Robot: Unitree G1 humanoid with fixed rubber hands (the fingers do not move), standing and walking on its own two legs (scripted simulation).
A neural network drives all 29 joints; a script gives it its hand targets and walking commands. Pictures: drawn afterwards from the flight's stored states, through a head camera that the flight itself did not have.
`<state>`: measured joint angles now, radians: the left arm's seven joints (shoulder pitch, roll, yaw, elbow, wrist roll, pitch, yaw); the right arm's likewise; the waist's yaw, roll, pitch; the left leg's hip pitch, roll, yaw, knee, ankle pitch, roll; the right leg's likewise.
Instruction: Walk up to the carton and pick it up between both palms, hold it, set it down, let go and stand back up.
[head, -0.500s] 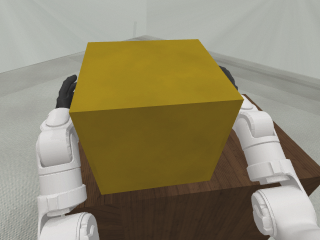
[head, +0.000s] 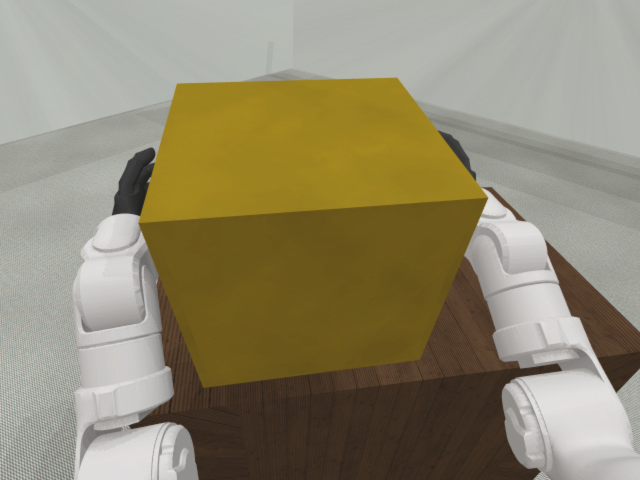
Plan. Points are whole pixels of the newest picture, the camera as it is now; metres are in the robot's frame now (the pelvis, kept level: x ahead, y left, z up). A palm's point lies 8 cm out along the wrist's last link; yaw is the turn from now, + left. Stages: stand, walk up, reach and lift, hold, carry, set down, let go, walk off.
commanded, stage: hold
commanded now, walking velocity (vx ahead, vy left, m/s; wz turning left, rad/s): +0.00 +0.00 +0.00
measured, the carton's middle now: (303, 227) +0.38 +0.00 +0.20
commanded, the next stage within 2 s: none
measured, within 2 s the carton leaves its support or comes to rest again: neither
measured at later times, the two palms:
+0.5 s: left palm (135, 220) +0.35 +0.19 +0.23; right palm (455, 195) +0.36 -0.18 +0.25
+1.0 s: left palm (135, 220) +0.35 +0.19 +0.23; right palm (455, 195) +0.36 -0.18 +0.25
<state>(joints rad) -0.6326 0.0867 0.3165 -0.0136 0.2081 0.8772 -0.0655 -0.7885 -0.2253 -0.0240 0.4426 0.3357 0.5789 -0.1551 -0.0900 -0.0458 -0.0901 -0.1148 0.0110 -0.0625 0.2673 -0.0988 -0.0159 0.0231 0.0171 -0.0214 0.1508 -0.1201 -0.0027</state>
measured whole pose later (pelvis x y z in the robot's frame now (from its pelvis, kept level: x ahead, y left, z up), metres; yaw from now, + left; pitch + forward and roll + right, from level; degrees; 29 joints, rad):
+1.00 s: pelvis +0.00 +0.00 +0.00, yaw +0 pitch -3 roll -1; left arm -0.63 0.08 0.32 -0.02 0.21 0.88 -0.07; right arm -0.79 -0.23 -0.02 0.44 0.34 0.58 -0.16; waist -0.09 -0.05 -0.09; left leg -0.11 0.01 -0.06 0.27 -0.10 -0.02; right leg 0.03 0.02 -0.02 0.15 -0.12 0.00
